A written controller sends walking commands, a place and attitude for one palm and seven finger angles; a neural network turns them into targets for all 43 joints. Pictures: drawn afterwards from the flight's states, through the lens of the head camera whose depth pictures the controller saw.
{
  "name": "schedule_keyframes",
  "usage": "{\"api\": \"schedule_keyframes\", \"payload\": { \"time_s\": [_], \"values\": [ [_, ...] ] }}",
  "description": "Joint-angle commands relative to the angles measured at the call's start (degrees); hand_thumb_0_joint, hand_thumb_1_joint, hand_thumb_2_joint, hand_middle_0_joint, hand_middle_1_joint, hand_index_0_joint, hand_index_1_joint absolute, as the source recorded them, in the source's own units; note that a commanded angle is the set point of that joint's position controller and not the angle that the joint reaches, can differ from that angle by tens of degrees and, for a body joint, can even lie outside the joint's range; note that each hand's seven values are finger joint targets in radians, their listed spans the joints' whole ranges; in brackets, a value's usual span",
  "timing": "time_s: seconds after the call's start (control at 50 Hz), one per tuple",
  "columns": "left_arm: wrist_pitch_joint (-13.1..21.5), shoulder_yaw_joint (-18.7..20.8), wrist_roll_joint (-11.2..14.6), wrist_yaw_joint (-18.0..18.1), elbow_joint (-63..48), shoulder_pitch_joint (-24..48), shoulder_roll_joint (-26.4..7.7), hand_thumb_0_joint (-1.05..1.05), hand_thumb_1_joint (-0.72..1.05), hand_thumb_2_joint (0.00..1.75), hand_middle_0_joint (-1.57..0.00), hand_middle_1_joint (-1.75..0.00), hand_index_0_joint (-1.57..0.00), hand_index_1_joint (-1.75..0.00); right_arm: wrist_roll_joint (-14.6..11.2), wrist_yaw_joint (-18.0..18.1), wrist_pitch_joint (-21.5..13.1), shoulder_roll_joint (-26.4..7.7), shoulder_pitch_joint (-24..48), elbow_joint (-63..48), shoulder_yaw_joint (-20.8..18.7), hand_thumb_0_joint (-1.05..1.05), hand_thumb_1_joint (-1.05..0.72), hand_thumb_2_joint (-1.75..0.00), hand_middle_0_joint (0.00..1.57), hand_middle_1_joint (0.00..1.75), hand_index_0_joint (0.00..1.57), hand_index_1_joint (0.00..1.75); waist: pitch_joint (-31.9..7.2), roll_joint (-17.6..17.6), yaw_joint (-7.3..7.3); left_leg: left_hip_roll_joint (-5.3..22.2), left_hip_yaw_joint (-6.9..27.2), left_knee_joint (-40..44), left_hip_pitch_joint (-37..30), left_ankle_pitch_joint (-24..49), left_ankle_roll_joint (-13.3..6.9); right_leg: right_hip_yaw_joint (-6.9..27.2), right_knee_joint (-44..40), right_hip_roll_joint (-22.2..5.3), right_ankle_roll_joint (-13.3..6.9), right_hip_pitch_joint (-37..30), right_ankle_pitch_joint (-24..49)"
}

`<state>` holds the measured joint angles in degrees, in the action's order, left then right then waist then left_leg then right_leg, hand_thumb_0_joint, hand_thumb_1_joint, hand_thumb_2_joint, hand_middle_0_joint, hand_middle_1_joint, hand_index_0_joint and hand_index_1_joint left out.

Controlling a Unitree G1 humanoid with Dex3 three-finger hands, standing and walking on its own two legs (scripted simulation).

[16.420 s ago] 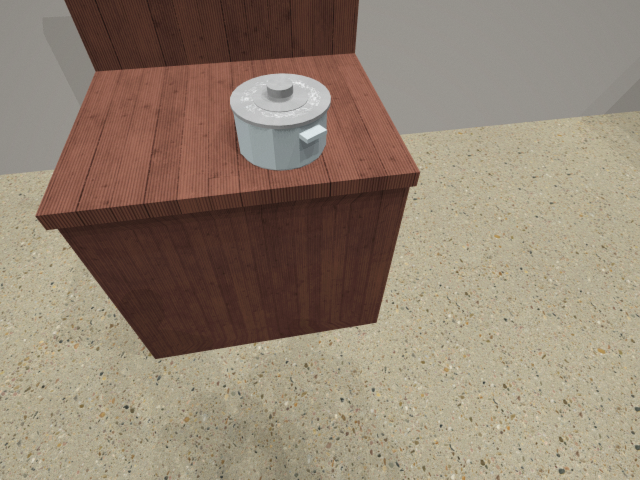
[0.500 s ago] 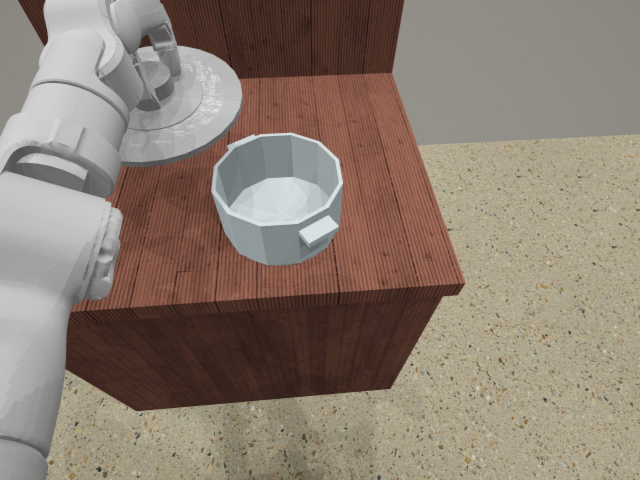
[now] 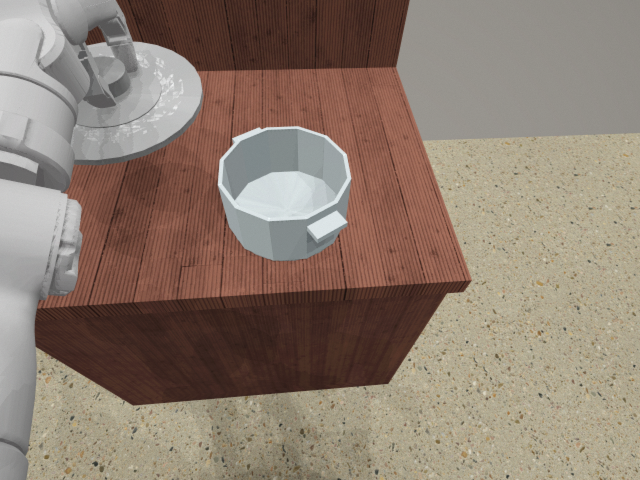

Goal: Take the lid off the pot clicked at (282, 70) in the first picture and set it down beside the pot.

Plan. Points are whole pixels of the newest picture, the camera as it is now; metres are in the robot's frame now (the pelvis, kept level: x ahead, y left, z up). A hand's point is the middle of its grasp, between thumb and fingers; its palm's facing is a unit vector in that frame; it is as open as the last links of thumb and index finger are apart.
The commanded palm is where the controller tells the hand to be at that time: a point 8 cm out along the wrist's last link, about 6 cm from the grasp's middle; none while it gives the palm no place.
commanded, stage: move the lid sideways beside the pot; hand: left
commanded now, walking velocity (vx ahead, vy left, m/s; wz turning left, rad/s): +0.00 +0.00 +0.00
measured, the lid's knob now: (102, 77) +0.54 +0.22 +0.21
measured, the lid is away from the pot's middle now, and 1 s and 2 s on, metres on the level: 0.20 0.24 0.24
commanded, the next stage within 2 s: lower the lid onto the table in 0.46 s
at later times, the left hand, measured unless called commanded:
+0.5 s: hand (39, 75) +0.50 +0.26 +0.23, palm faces -0.31 -0.08 -0.95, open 8.4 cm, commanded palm +0.53 +0.24 +0.31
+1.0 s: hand (70, 95) +0.52 +0.25 +0.20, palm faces -0.37 -0.13 -0.92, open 8.4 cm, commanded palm +0.54 +0.25 +0.27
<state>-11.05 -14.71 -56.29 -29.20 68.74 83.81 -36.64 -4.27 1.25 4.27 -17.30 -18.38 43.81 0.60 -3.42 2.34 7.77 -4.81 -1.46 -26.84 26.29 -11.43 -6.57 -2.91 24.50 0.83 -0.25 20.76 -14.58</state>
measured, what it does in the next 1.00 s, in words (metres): stands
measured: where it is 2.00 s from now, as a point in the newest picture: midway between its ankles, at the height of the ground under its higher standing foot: outside the picture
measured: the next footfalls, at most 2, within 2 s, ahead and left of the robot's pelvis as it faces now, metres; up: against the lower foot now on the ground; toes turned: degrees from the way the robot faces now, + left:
none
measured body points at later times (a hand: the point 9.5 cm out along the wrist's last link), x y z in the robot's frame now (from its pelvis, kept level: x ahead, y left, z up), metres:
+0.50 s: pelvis +0.00 +0.00 +0.00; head +0.07 +0.01 +0.44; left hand +0.51 +0.26 +0.28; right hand +0.02 -0.28 -0.12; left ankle +0.01 +0.04 -0.74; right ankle -0.04 -0.12 -0.74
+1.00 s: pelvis +0.01 +0.00 +0.00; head +0.09 +0.01 +0.44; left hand +0.53 +0.26 +0.25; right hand +0.00 -0.28 -0.12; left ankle +0.01 +0.04 -0.74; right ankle -0.04 -0.12 -0.74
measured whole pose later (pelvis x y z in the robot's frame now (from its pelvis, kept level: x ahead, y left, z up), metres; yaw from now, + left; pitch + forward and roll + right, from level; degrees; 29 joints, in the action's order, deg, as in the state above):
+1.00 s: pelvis +0.01 +0.00 +0.00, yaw -1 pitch +12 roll -3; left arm -5.2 -11.7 -56.7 -29.7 71.7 82.1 -42.5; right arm -4.7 1.9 3.9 -17.5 -19.7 43.5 1.1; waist -2.6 1.9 8.5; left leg -4.3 -1.8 -29.3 28.5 -13.1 -6.9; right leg -2.5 25.2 1.3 0.1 22.4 -15.1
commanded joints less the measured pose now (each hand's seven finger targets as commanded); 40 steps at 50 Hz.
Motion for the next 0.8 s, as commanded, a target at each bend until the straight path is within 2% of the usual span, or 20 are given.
{"api": "schedule_keyframes", "payload": {
  "time_s": [0.0,0.1,0.12,0.14,0.18,0.22,0.34,0.36,0.38,0.4,0.44,0.48,0.52,0.56,0.6,0.64,0.66,0.68,0.72,0.78],
  "values": [
    [1.21,1.07,-0.71,2.53,-16.66,38.93,-11.67,0.00,0.53,1.02,-0.83,-1.07,-0.81,-1.07,0.05,0.80,-1.07,-10.27,-3.49,-4.22,-3.65,0.00,-0.90,-0.90,0.20,0.30,0.20,0.30,-28.16,4.17,0.92,3.69,8.29,-2.43,-31.86,27.16,3.36,0.40,-2.25,2.52,-2.14,5.91,14.13],
    [2.82,4.62,-0.76,2.20,-16.13,36.66,-16.51,0.00,0.53,1.02,-0.83,-1.07,-0.81,-1.07,0.19,1.02,-1.02,-10.26,-4.42,-4.23,-3.76,0.00,-0.90,-0.90,0.20,0.30,0.20,0.30,-29.00,2.79,0.65,3.75,8.39,-2.62,-31.94,27.79,3.44,0.40,-2.32,2.72,-2.14,4.99,13.63],
    [2.51,2.70,-0.55,2.00,-12.35,34.19,-13.76,0.00,0.53,1.02,-0.83,-1.07,-0.81,-1.07,-0.09,1.07,-1.02,-10.11,-4.56,-4.01,-3.64,0.00,-0.90,-0.90,0.20,0.30,0.20,0.30,-25.95,2.09,0.90,3.57,7.99,-2.59,-30.24,26.31,3.17,0.14,-2.54,2.71,-2.09,6.00,13.23],
    [2.40,3.86,-0.52,1.99,-11.56,33.30,-15.46,0.00,0.53,1.02,-0.83,-1.07,-0.81,-1.07,-0.25,1.04,-0.92,-10.36,-4.77,-3.53,-3.56,0.00,-0.90,-0.90,0.20,0.30,0.20,0.30,-24.70,0.69,0.81,3.88,7.71,-2.21,-28.91,24.27,3.01,-0.08,-2.58,2.61,-1.97,5.70,12.83],
    [3.12,3.70,-0.71,2.00,-13.60,34.50,-15.84,0.00,0.53,1.02,-0.83,-1.07,-0.81,-1.07,-0.03,0.87,-0.73,-10.47,-4.20,-4.14,-3.51,0.00,-0.90,-0.90,0.20,0.30,0.20,0.30,-26.09,3.24,0.35,3.64,8.05,-2.81,-29.77,26.54,3.29,0.11,-2.24,2.62,-2.21,5.76,13.56],
    [3.58,5.28,-1.21,2.07,-14.15,34.67,-18.61,0.00,0.53,1.02,-0.83,-1.07,-0.81,-1.07,-0.19,1.02,-0.56,-10.51,-4.28,-4.36,-3.43,0.00,-0.90,-0.90,0.20,0.30,0.20,0.30,-26.52,3.00,0.29,3.79,7.91,-2.77,-29.84,26.93,3.27,0.20,-2.16,2.69,-2.18,4.87,13.78],
    [4.46,4.78,-0.96,1.59,-14.04,33.72,-18.86,0.00,0.53,1.02,-0.83,-1.07,-0.81,-1.07,-0.44,1.23,-0.37,-10.46,-4.50,-4.59,-3.32,0.00,-0.90,-0.90,0.20,0.30,0.20,0.30,-26.04,4.03,0.42,4.08,8.04,-3.09,-30.70,27.69,3.15,0.07,-2.24,2.84,-2.01,6.12,13.27],
    [5.19,3.68,-0.08,1.18,-16.32,34.11,-17.52,0.00,0.53,1.02,-0.83,-1.07,-0.81,-1.07,-0.30,1.27,-0.33,-10.62,-4.90,-4.70,-3.46,0.00,-0.90,-0.90,0.20,0.30,0.20,0.30,-27.05,5.21,0.33,4.27,7.84,-3.27,-31.61,30.33,3.37,-0.06,-2.30,2.47,-2.18,5.95,14.64],
    [5.23,5.71,-0.58,1.31,-17.63,34.97,-20.13,0.00,0.53,1.02,-0.83,-1.07,-0.81,-1.07,-0.20,1.09,-0.12,-10.55,-4.32,-4.83,-3.52,0.00,-0.90,-0.90,0.20,0.30,0.20,0.30,-28.44,5.24,-0.04,4.21,8.40,-3.66,-32.29,30.99,3.34,0.20,-1.99,2.79,-2.04,5.34,14.62],
    [5.02,3.12,-0.43,1.06,-16.69,34.69,-16.79,0.00,0.53,1.02,-0.83,-1.07,-0.81,-1.07,-0.38,1.09,-0.01,-10.28,-4.11,-4.98,-3.56,0.00,-0.90,-0.90,0.20,0.30,0.20,0.30,-27.54,5.53,0.54,4.14,8.27,-3.46,-32.50,30.22,3.35,0.13,-2.25,2.86,-1.95,6.69,13.55],
    [4.80,3.14,0.14,0.77,-15.41,33.67,-16.32,0.00,0.53,1.02,-0.83,-1.07,-0.81,-1.07,-0.55,1.05,0.10,-10.46,-4.45,-4.32,-3.61,0.00,-0.90,-0.90,0.20,0.30,0.20,0.30,-25.71,3.83,0.78,4.26,8.22,-3.12,-31.69,27.57,3.13,-0.32,-2.66,2.93,-1.87,7.30,12.31],
    [5.22,3.05,0.70,0.48,-17.04,34.46,-15.89,0.00,0.53,1.02,-0.83,-1.07,-0.81,-1.07,-0.25,0.87,0.14,-10.52,-4.32,-4.08,-3.76,0.00,-0.90,-0.90,0.20,0.30,0.20,0.30,-26.29,5.44,0.60,4.17,8.60,-3.52,-32.65,29.34,3.30,-0.29,-2.52,2.91,-2.00,7.94,12.65],
    [5.02,2.95,0.72,0.46,-14.97,33.64,-15.78,0.00,0.53,1.02,-0.83,-1.07,-0.81,-1.07,-0.50,1.06,0.18,-10.48,-4.35,-3.82,-3.58,0.00,-0.90,-0.90,0.20,0.30,0.20,0.30,-25.46,3.13,0.89,4.09,8.30,-2.87,-31.20,25.05,2.92,-0.28,-2.79,2.83,-1.87,7.64,11.06],
    [3.88,-0.11,1.75,0.24,-13.45,35.35,-11.83,0.00,0.53,1.02,-0.83,-1.07,-0.81,-1.07,-0.62,0.97,-0.15,-10.81,-4.73,-2.96,-3.72,0.00,-0.90,-0.90,0.20,0.30,0.20,0.30,-24.39,6.14,1.34,3.98,8.38,-2.47,-31.26,24.61,3.42,-0.53,-2.70,2.36,-2.31,8.96,11.10],
    [2.84,1.87,1.12,0.51,-12.49,35.57,-14.23,0.00,0.53,1.02,-0.83,-1.07,-0.81,-1.07,-0.63,0.85,-0.40,-10.85,-4.79,-2.40,-3.46,0.00,-0.90,-0.90,0.20,0.30,0.20,0.30,-24.46,3.76,1.30,3.97,8.61,-2.35,-30.56,22.25,3.17,-0.49,-2.62,2.63,-1.97,8.17,10.40],
    [2.77,1.90,0.76,0.79,-9.85,34.06,-14.16,0.00,0.53,1.02,-0.83,-1.07,-0.81,-1.07,-0.61,1.15,-0.90,-10.66,-4.95,-2.45,-3.15,0.00,-0.90,-0.90,0.20,0.30,0.20,0.30,-23.37,1.52,1.39,3.58,7.90,-2.28,-28.05,19.30,2.64,-0.50,-2.56,2.56,-1.87,6.82,10.70],
    [3.59,2.06,1.21,0.84,-11.68,34.15,-14.59,0.00,0.53,1.02,-0.83,-1.07,-0.81,-1.07,-0.50,1.42,-1.04,-11.03,-5.12,-2.47,-3.15,0.00,-0.90,-0.90,0.20,0.30,0.20,0.30,-24.88,1.84,1.18,3.85,7.57,-2.34,-28.00,20.75,2.74,-0.33,-2.42,2.08,-2.01,5.96,12.15],
    [3.65,3.91,0.36,1.25,-10.59,33.95,-17.15,0.00,0.53,1.02,-0.83,-1.07,-0.81,-1.07,-0.48,1.46,-0.99,-10.91,-4.81,-2.66,-2.98,0.00,-0.90,-0.90,0.20,0.30,0.20,0.30,-24.62,1.01,1.02,3.67,7.53,-2.60,-27.19,20.08,2.52,-0.18,-2.09,2.40,-1.80,5.13,12.44],
    [3.86,2.23,-0.06,1.55,-12.34,36.17,-15.83,0.00,0.53,1.02,-0.83,-1.07,-0.81,-1.07,-0.52,1.61,-1.24,-10.78,-4.82,-3.03,-3.17,0.00,-0.90,-0.90,0.20,0.30,0.20,0.30,-25.76,2.63,1.16,3.55,7.49,-2.51,-28.37,20.55,2.49,0.02,-2.14,2.53,-1.82,5.19,12.56],
    [4.77,5.05,-0.53,2.04,-11.15,34.58,-19.49,0.00,0.53,1.02,-0.83,-1.07,-0.81,-1.07,-0.42,1.69,-1.32,-10.90,-5.45,-3.06,-2.95,0.00,-0.90,-0.90,0.20,0.30,0.20,0.30,-25.76,3.48,0.82,3.89,7.81,-3.15,-27.96,22.95,2.97,0.03,-1.45,2.58,-1.90,5.25,13.42]
  ]
}}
